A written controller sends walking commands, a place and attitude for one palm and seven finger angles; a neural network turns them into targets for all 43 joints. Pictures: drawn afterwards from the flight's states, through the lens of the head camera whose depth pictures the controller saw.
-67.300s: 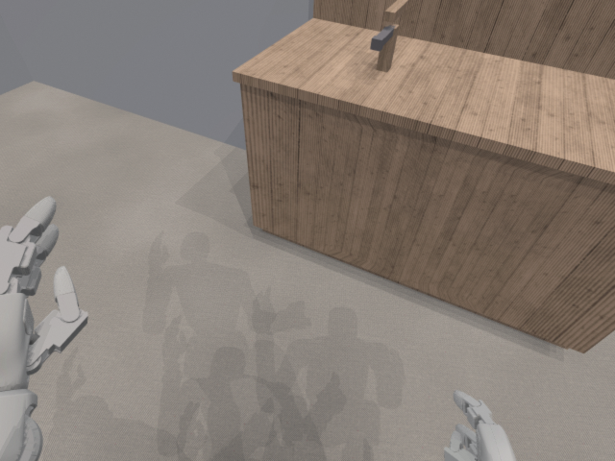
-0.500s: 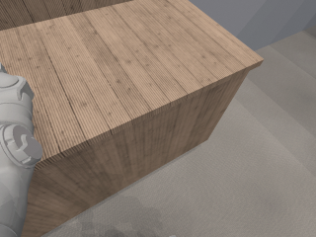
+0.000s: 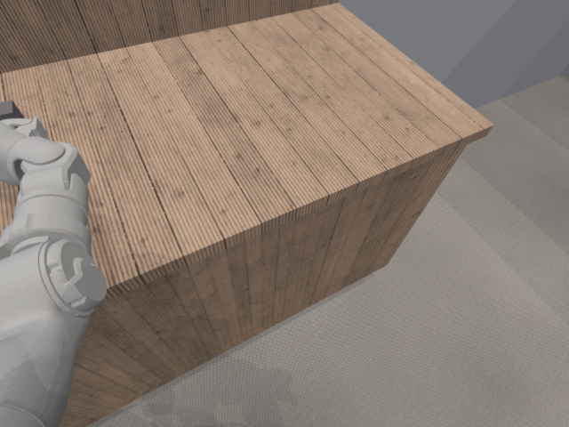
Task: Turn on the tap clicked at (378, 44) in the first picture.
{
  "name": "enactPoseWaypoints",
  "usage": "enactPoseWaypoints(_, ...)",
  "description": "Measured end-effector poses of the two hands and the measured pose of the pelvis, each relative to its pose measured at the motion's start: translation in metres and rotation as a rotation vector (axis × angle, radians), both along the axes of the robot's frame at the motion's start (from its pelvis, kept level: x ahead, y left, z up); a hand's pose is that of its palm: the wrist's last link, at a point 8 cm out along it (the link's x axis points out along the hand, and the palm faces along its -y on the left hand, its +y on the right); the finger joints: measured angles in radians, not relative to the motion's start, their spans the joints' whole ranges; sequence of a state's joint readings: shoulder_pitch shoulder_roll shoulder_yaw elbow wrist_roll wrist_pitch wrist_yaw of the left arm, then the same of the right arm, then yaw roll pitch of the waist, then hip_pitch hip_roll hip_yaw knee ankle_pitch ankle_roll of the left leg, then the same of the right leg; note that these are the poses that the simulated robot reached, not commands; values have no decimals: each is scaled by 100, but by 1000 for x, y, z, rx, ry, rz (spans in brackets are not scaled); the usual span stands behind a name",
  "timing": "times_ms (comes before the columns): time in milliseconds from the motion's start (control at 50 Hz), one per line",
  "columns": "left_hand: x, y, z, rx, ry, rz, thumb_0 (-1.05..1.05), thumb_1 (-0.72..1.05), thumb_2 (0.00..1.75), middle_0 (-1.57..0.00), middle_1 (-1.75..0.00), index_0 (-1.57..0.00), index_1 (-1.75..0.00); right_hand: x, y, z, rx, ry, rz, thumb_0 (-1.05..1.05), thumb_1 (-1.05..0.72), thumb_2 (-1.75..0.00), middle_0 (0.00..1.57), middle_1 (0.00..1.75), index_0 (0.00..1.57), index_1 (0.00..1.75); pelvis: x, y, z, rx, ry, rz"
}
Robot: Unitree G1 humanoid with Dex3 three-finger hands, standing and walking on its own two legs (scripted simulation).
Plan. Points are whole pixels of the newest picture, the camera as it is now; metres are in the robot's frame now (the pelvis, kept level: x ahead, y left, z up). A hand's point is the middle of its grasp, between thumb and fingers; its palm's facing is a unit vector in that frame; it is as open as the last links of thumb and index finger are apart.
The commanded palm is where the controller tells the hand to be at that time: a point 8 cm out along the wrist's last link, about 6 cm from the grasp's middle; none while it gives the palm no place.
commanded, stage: lift the hand up off the lever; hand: left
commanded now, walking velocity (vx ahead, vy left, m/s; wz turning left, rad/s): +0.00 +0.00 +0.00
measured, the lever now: (8, 116) +0.54 +0.34 +0.13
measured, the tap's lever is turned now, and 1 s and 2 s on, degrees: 86 80 67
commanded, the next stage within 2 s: draw the hand back beside the body in 1.68 s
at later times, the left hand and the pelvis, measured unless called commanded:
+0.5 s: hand (29, 124) +0.50 +0.29 +0.15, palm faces +0.86 -0.51 -0.09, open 7.9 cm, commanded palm +0.44 +0.30 +0.17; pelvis +0.00 +0.00 +0.01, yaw +0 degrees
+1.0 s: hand (23, 126) +0.49 +0.29 +0.15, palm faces +0.86 -0.50 -0.09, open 7.9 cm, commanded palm +0.44 +0.30 +0.19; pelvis +0.00 -0.01 +0.01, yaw +0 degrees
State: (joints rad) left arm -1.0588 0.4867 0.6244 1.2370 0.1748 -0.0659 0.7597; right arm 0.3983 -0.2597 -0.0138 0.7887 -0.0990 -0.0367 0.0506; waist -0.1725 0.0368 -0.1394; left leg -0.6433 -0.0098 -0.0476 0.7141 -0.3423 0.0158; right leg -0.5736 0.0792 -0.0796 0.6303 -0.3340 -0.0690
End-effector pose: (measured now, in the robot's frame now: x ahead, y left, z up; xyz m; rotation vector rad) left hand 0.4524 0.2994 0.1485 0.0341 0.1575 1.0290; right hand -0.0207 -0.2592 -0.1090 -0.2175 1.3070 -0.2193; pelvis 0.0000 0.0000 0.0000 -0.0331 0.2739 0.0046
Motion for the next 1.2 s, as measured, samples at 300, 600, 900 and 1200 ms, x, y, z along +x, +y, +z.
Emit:
enactPoseWaypoints(300, -3, 2, 9, -15, 32, 3, 3, 89, 90, -17, -15, -15, -15, -12, 3, 1, 13, 28, -12, 1, -90, -90, 20, 30, 20, 30, -1, -1, 3, 0, -17, 6)
enactPoseWaypoints(600, -10, 1, 11, -32, 20, 8, 2, 90, 90, -19, -16, -15, -15, -1, -5, 3, -1, -10, -11, 1, -90, -90, 20, 30, 20, 30, 1, -5, 6, 3, -42, 2)
enactPoseWaypoints(900, -17, 2, 13, -47, 21, 19, 2, 90, 90, -22, -18, -15, -15, 17, -8, 3, -3, -58, 7, 1, -90, -90, 20, 30, 20, 30, 3, -7, 8, 8, -59, 3)
enactPoseWaypoints(1200, -21, 2, 15, -77, 14, 31, 2, 90, 90, -23, -19, -15, -15, 13, -9, 3, 1, -60, 8, 1, -90, -90, 20, 30, 20, 30, 2, -9, 9, 10, -65, -1)
